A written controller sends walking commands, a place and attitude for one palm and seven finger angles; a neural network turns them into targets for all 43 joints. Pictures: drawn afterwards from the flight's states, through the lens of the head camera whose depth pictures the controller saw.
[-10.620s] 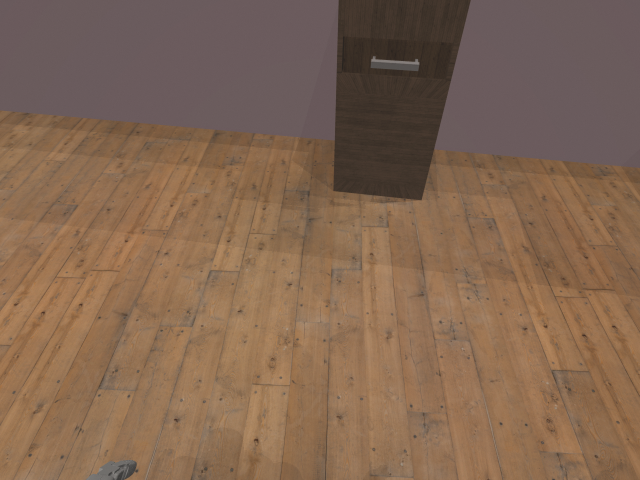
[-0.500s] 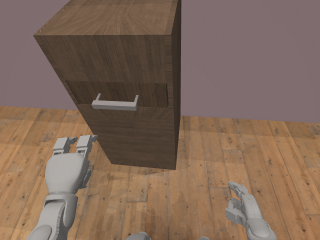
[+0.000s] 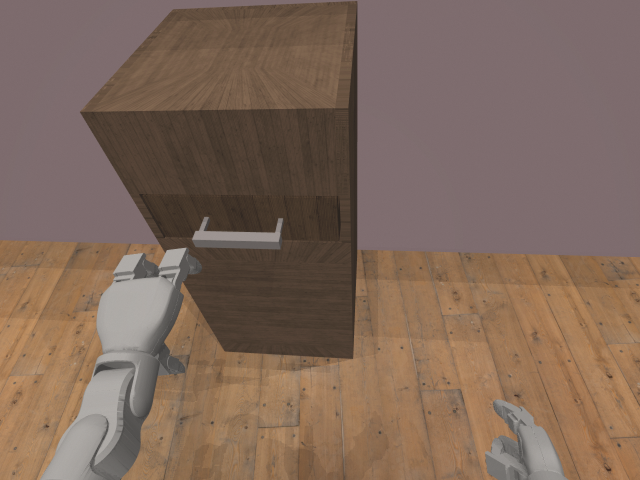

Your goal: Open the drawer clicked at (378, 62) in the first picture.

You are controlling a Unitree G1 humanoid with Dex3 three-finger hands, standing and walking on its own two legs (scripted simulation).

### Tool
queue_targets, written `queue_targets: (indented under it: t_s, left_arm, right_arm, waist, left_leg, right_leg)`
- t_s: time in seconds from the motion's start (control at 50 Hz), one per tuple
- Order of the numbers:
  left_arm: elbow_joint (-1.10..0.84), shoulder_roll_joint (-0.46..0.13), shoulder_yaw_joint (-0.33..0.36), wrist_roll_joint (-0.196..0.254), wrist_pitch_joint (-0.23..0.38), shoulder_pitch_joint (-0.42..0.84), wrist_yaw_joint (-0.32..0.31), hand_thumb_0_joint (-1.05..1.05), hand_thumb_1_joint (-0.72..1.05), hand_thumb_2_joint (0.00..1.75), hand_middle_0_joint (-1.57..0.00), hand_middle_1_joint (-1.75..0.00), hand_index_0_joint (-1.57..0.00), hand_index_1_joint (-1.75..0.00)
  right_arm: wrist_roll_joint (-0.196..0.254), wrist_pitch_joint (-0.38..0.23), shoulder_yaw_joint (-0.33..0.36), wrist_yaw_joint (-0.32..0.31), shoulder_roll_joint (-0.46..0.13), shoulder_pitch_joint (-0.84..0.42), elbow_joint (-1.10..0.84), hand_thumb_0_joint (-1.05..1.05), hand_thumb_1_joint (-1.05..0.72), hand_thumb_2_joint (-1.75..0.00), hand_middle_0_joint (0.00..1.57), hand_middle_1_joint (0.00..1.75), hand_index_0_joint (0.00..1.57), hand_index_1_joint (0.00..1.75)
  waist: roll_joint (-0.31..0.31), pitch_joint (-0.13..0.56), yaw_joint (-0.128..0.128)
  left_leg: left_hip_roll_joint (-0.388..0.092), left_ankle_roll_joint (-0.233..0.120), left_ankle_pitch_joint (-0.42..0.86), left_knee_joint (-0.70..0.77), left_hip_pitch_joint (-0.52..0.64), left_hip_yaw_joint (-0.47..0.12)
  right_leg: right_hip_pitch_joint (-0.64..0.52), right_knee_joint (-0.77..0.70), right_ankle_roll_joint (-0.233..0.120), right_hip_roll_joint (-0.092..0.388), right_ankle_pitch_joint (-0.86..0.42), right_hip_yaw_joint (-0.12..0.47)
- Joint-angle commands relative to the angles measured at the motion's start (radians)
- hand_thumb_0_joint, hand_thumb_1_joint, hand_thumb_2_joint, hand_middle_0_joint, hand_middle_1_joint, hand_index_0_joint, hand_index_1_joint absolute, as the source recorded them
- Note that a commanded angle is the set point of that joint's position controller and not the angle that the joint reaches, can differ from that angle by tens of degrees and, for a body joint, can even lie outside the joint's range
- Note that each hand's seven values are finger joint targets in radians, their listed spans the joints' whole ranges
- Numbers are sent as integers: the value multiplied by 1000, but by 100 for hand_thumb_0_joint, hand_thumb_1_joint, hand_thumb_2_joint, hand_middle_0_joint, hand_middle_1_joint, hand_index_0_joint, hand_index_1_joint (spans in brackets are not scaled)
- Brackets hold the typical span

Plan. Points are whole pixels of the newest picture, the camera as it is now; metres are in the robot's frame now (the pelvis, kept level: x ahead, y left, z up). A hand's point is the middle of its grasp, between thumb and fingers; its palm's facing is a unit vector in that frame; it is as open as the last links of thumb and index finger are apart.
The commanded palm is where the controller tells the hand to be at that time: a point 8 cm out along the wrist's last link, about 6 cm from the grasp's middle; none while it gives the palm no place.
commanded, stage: raise the hand with hooked fingers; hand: left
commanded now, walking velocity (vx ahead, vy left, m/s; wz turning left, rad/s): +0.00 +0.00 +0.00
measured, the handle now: (240, 231) +0.56 +0.24 -0.09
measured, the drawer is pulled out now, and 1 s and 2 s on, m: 0.00 0.00 0.00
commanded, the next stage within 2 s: move the hooked fingers above the handle in 0.72 s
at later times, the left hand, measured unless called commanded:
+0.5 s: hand (155, 279) +0.32 +0.24 +0.09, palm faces +0.00 -0.07 -1.00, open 13.8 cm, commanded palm +0.29 +0.25 +0.14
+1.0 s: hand (174, 289) +0.32 +0.23 +0.07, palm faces -0.02 -0.06 -1.00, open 13.8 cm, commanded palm +0.31 +0.23 +0.13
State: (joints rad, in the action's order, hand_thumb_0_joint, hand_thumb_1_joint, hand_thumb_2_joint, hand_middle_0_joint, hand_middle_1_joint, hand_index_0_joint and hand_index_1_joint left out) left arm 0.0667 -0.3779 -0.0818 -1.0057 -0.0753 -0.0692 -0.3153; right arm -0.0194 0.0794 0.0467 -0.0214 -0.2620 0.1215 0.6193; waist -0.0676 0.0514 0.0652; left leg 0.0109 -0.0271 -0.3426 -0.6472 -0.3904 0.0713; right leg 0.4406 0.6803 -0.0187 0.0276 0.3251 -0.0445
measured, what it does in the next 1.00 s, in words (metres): stands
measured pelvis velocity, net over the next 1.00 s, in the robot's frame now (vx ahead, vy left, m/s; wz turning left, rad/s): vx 0.00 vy -0.01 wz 0.02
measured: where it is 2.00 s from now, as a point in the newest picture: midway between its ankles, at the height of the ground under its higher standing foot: outside the picture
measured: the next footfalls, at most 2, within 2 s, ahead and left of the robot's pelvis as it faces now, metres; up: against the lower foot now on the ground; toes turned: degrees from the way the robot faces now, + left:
none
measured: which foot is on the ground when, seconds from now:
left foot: down 0.00-1.00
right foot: down 0.00-1.00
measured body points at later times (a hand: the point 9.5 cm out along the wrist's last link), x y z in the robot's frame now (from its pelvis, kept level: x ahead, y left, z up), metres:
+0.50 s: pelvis +0.01 +0.00 +0.02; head +0.04 -0.03 +0.46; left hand +0.31 +0.25 +0.15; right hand +0.21 -0.22 -0.10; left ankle -0.01 +0.10 -0.72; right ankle +0.01 -0.11 -0.72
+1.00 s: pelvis +0.00 -0.01 +0.01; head +0.03 -0.05 +0.46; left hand +0.31 +0.23 +0.13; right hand +0.20 -0.23 -0.10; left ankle -0.01 +0.10 -0.72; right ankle +0.01 -0.11 -0.72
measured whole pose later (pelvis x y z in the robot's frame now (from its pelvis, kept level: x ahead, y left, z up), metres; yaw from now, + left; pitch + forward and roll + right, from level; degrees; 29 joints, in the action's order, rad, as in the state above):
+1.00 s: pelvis +0.00 -0.01 +0.01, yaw +1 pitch +4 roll +1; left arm 0.22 -0.44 -0.10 -0.96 -0.02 0.15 -0.11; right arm 0.01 0.11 0.01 -0.03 -0.25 0.12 0.64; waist -0.07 0.02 0.08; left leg 0.01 -0.01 -0.27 -0.49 -0.29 0.05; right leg 0.34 0.54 -0.03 0.02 0.27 -0.07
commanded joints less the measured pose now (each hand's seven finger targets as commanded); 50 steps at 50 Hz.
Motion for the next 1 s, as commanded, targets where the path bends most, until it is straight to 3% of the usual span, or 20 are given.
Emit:
queue_targets:
  t_s: [0.0, 0.04, 0.12, 0.26, 0.3, 0.42, 0.5, 0.58, 0.64, 0.7, 0.8, 0.86, 0.9, 0.94, 0.98]
  left_arm:
    - [-191, -186, 82, 9, -53, 235, 50, 0, -50, 30, -30, -120, -30, -120]
    - [-181, -200, 87, 13, -54, 265, 90, 0, -50, 30, -30, -120, -30, -120]
    - [-173, -235, 109, 16, -25, 345, 144, 0, -50, 30, -30, -120, -30, -120]
    - [-196, -274, 130, 35, 32, 465, 182, 0, -50, 30, -30, -120, -30, -120]
    - [-174, -277, 127, 45, 39, 481, 194, 0, -50, 30, -30, -120, -30, -120]
    - [-136, -247, 124, 74, 49, 363, 236, 0, -50, 30, -30, -120, -30, -120]
    - [-188, -277, 160, 73, 87, 362, 223, 0, -50, 30, -30, -120, -30, -120]
    - [-235, -299, 190, 64, 125, 397, 170, 0, -50, 30, -30, -120, -30, -120]
    - [-208, -288, 187, 58, 125, 403, 132, 0, -50, 30, -30, -120, -30, -120]
    - [-178, -281, 177, 52, 101, 409, 111, 0, -50, 30, -30, -120, -30, -120]
    - [-155, -261, 138, 60, 54, 392, 133, 0, -50, 30, -30, -120, -30, -120]
    - [-87, -233, 101, 57, 40, 428, 161, 0, -50, 30, -30, -120, -30, -120]
    - [-27, -255, 110, 55, 47, 461, 174, 0, -50, 30, -30, -120, -30, -120]
    - [0, -263, 105, 41, 67, 540, 178, 0, -50, 30, -30, -120, -30, -120]
    - [8, -271, 101, 26, 95, 615, 169, 0, -50, 30, -30, -120, -30, -120]
  right_arm:
    - [17, -27, 5, -12, -85, -125, -168, 0, -90, -90, 20, 30, 20, 30]
    - [17, -19, -5, -16, -83, -125, -171, 0, -90, -90, 20, 30, 20, 30]
    - [14, -11, -18, -22, -77, -122, -166, 0, -90, -90, 20, 30, 20, 30]
    - [15, -14, -20, -20, -78, -113, -152, 0, -90, -90, 20, 30, 20, 30]
    - [17, -13, -20, -21, -80, -104, -144, 0, -90, -90, 20, 30, 20, 30]
    - [22, 0, -7, -5, -95, -92, -149, 0, -90, -90, 20, 30, 20, 30]
    - [17, -4, -1, -2, -97, -88, -156, 0, -90, -90, 20, 30, 20, 30]
    - [14, -13, 3, -2, -95, -79, -148, 0, -90, -90, 20, 30, 20, 30]
    - [21, -15, 9, -4, -91, -80, -135, 0, -90, -90, 20, 30, 20, 30]
    - [26, -15, 11, -4, -90, -83, -127, 0, -90, -90, 20, 30, 20, 30]
    - [31, -11, 8, -6, -94, -96, -130, 0, -90, -90, 20, 30, 20, 30]
    - [34, -5, 4, -10, -99, -91, -126, 0, -90, -90, 20, 30, 20, 30]
    - [34, -4, 0, -19, -99, -83, -118, 0, -90, -90, 20, 30, 20, 30]
    - [31, -6, -1, -24, -99, -69, -113, 0, -90, -90, 20, 30, 20, 30]
    - [28, -11, 0, -27, -97, -61, -110, 0, -90, -90, 20, 30, 20, 30]
  waist:
    - [72, 215, 14]
    - [100, 188, 15]
    - [82, 168, 15]
    - [-10, 212, 6]
    - [15, 210, 3]
    - [84, 199, 17]
    - [85, 238, 28]
    - [39, 268, 30]
    - [17, 239, 22]
    - [36, 238, 18]
    - [62, 238, 17]
    - [96, 196, -4]
    - [127, 159, -8]
    - [130, 172, -12]
    - [85, 200, -16]
  left_leg:
    - [8, 1, 291, 141, 124, -62]
    - [8, -1, 293, 159, 129, -60]
    - [10, -2, 316, 177, 156, -56]
    - [10, 8, 406, 186, 217, -67]
    - [12, 6, 413, 191, 215, -66]
    - [9, 7, 454, 200, 187, -60]
    - [15, 0, 451, 196, 188, -58]
    - [16, 2, 445, 193, 194, -62]
    - [17, 3, 414, 192, 191, -51]
    - [19, 2, 380, 193, 180, -48]
    - [20, -3, 363, 202, 174, -41]
    - [21, -4, 333, 201, 148, -39]
    - [23, -7, 280, 205, 125, -34]
    - [29, -10, 254, 196, 118, -33]
    - [32, -11, 246, 183, 123, -34]
  right_leg:
    - [-181, -125, -23, -34, -228, 24]
    - [-198, -143, -20, -34, -233, 22]
    - [-227, -171, -21, -35, -261, 24]
    - [-259, -195, -27, -39, -314, 21]
    - [-270, -202, -25, -38, -333, 18]
    - [-292, -204, -20, -37, -376, 14]
    - [-312, -201, -20, -34, -388, 23]
    - [-306, -197, -22, -29, -382, 30]
    - [-271, -203, -23, -31, -354, 30]
    - [-267, -206, -22, -31, -323, 30]
    - [-290, -213, -17, -28, -324, 33]
    - [-261, -217, -15, -33, -301, 28]
    - [-243, -227, -11, -31, -257, 28]
    - [-229, -225, -10, -29, -235, 34]
    - [-216, -217, -12, -26, -220, 39]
